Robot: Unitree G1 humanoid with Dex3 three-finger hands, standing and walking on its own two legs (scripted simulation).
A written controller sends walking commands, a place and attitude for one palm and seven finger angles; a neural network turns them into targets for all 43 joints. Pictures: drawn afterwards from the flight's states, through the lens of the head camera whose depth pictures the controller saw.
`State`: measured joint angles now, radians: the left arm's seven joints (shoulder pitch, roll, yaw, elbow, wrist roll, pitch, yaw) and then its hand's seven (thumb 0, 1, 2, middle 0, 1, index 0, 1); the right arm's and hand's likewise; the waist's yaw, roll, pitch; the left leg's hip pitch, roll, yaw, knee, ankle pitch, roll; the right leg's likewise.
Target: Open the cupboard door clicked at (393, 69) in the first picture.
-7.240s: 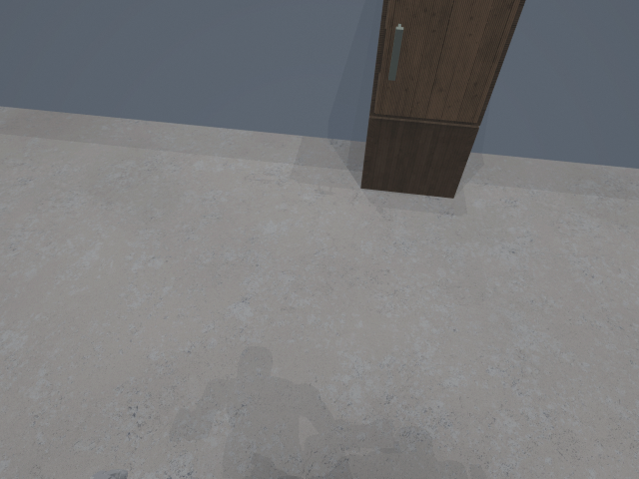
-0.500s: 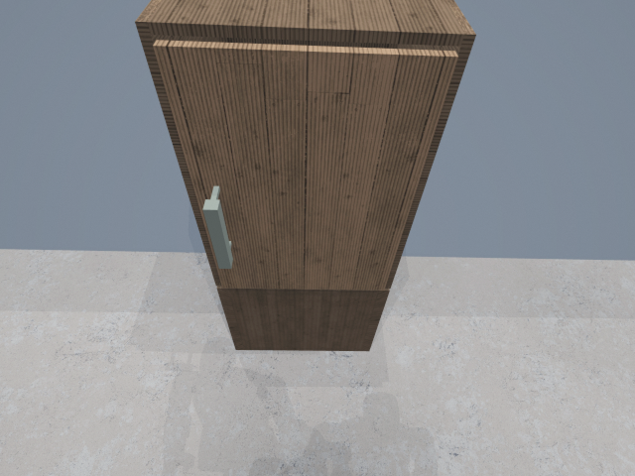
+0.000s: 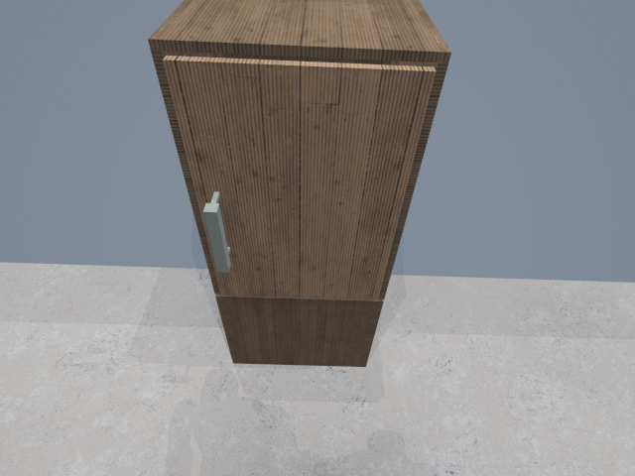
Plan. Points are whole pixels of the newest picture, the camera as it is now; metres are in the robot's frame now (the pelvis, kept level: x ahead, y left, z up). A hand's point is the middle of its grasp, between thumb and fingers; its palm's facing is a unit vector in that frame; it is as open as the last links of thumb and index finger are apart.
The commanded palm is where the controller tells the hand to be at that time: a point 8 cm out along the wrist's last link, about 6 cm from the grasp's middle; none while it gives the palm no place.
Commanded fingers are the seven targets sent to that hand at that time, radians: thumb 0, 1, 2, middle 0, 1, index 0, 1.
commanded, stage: come to a stop and stand still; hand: left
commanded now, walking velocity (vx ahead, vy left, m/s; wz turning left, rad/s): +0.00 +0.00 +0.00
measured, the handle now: (220, 232) +0.58 +0.23 -0.09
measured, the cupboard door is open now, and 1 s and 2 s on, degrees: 0 0 0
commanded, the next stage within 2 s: look again from close up in 0.72 s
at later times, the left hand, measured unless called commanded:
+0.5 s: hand out of the picture -0.03 +0.17 -0.18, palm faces +0.04 -0.99 -0.15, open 7.4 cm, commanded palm none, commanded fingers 0.00 0.90 0.90 -0.20 -0.30 -0.20 -0.30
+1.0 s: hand out of the picture -0.02 +0.19 -0.17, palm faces +0.02 -0.99 -0.16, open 7.4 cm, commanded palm none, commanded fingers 0.00 0.90 0.90 -0.20 -0.30 -0.20 -0.30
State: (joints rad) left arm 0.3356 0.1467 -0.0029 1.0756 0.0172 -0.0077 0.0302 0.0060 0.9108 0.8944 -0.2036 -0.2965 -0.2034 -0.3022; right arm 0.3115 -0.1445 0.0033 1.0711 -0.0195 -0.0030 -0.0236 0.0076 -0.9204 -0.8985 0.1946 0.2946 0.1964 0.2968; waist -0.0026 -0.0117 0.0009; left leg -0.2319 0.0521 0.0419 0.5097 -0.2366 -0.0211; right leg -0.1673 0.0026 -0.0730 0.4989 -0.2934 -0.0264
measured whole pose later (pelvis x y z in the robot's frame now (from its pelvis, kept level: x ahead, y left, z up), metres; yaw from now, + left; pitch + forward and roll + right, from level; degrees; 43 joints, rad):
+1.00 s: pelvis +0.00 +0.03 +0.00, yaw -1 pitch -1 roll +0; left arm 0.34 0.14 0.00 1.10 0.02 -0.01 0.03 0.00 0.91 0.89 -0.20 -0.30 -0.20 -0.30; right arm 0.30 -0.13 0.00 1.13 -0.01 -0.02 -0.02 0.01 -0.92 -0.90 0.20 0.29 0.20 0.30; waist 0.00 -0.02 0.02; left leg -0.22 0.01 0.07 0.44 -0.20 0.02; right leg -0.17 -0.03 -0.04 0.44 -0.25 0.01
